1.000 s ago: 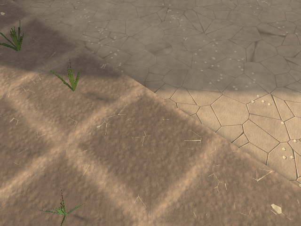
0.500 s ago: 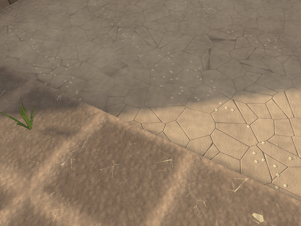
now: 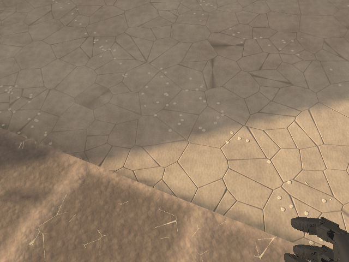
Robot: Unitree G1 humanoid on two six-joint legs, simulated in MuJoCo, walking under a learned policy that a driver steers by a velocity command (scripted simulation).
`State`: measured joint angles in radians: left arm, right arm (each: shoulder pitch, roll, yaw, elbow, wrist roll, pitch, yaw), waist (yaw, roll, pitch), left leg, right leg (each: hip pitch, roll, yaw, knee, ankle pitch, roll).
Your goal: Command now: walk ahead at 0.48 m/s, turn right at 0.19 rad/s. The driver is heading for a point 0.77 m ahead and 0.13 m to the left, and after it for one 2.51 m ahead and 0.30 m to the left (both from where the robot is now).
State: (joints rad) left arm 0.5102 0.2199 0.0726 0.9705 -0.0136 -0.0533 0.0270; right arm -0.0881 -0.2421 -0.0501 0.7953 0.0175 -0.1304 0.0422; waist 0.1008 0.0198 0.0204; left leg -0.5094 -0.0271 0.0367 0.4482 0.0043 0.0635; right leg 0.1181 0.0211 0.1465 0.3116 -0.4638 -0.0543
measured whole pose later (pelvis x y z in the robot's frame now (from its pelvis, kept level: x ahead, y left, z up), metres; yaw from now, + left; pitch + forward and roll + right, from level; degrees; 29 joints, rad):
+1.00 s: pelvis +0.54 -0.02 +0.01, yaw +16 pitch +1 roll -3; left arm 0.31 0.26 0.10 0.93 -0.01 -0.08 0.02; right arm 0.08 -0.26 -0.07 0.79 0.02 -0.03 0.06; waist 0.06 0.04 0.02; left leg -0.62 0.09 0.02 0.70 -0.02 0.08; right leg 0.10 0.00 -0.30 0.26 -0.37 0.03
